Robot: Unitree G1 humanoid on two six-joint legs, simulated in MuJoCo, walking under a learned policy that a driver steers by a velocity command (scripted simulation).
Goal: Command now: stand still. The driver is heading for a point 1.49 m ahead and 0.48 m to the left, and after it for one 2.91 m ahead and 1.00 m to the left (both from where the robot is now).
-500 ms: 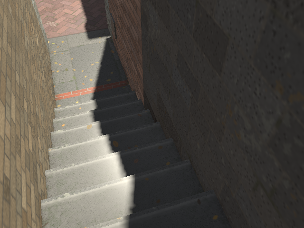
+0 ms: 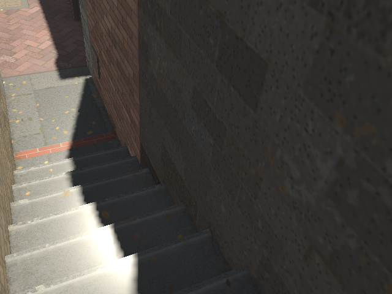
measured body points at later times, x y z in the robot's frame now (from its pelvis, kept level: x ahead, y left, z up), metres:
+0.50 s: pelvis -0.03 -0.01 +0.07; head -0.03 -0.03 +0.52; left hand +0.00 +0.24 -0.06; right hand +0.12 -0.26 -0.05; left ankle +0.05 +0.14 -0.58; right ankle -0.09 -0.12 -0.58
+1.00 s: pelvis +0.02 +0.02 +0.00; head +0.00 +0.04 +0.45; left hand +0.18 +0.24 -0.12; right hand -0.04 -0.22 -0.13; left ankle +0.03 +0.14 -0.74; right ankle -0.04 -0.10 -0.47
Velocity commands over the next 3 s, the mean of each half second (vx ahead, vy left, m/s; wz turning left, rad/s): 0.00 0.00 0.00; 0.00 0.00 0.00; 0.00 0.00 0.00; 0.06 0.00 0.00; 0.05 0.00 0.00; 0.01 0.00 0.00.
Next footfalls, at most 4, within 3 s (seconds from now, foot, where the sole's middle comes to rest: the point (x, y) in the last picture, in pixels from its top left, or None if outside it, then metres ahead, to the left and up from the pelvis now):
0.12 right None -0.05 -0.12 -0.62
0.68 left None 0.07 0.14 -0.78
1.14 right None -0.03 -0.13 -0.62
1.74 left None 0.13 0.09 -0.78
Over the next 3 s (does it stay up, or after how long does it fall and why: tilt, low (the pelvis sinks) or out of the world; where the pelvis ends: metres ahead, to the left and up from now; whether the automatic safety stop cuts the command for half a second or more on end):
stays up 0.18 -0.03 0.00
